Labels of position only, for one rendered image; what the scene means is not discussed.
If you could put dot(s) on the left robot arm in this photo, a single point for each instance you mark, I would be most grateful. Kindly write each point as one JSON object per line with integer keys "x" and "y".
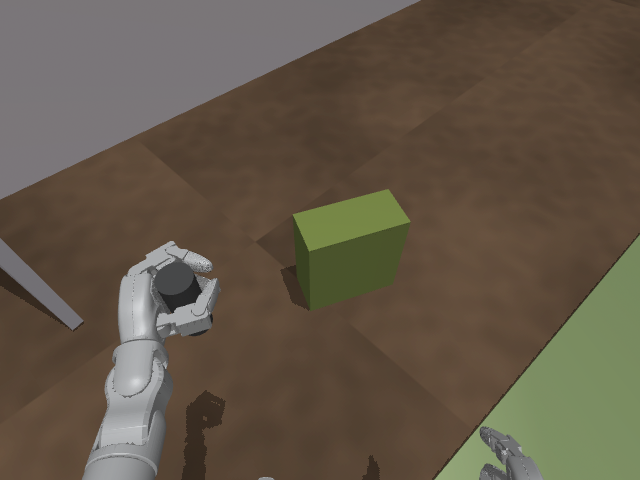
{"x": 129, "y": 443}

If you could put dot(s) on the right robot hand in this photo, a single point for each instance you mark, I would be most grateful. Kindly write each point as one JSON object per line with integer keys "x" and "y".
{"x": 509, "y": 453}

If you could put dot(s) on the left robot hand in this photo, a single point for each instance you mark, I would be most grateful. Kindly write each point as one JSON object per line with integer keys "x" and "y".
{"x": 143, "y": 314}

